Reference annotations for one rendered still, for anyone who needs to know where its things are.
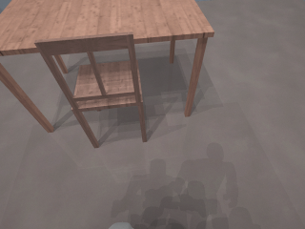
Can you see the table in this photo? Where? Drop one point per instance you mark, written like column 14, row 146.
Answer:
column 24, row 21

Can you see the chair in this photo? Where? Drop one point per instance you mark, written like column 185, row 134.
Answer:
column 99, row 86

